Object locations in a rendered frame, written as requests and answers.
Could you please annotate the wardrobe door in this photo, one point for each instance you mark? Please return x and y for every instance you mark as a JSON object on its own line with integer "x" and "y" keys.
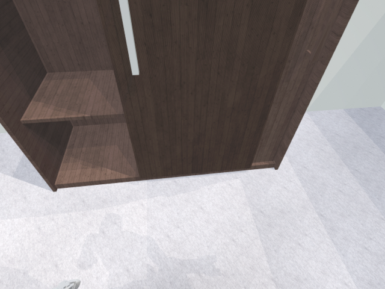
{"x": 209, "y": 71}
{"x": 294, "y": 81}

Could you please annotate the handle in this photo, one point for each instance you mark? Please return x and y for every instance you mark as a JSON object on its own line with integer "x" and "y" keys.
{"x": 127, "y": 24}
{"x": 325, "y": 29}

